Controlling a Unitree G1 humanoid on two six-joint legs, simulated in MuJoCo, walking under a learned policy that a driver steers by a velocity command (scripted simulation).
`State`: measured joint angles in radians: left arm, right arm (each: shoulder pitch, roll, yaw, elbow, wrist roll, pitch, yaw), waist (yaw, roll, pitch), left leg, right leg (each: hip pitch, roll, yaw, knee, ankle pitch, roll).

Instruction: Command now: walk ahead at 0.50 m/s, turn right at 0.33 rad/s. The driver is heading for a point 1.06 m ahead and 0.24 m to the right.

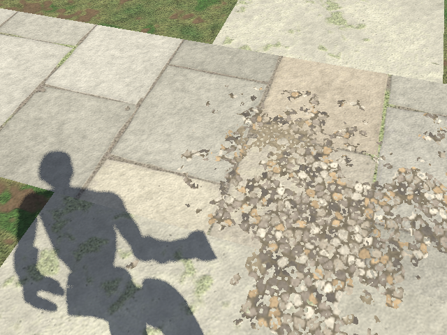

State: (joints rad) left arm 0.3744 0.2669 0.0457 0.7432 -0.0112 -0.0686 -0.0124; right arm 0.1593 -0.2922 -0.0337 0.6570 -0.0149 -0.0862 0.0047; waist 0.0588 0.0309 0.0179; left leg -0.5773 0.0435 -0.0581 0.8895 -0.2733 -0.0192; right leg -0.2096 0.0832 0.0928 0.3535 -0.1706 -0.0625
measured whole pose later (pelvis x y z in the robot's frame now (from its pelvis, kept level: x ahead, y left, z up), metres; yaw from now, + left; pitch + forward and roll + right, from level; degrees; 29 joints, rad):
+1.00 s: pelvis +0.48 -0.13 +0.00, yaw -28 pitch +1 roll -1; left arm 0.30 0.26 0.04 0.71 0.01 -0.07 -0.02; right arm 0.17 -0.31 -0.05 0.75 0.01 -0.07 0.00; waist 0.03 0.04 0.03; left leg -0.72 0.14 -0.05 0.93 -0.06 -0.04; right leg -0.12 0.10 0.00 0.29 -0.18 -0.09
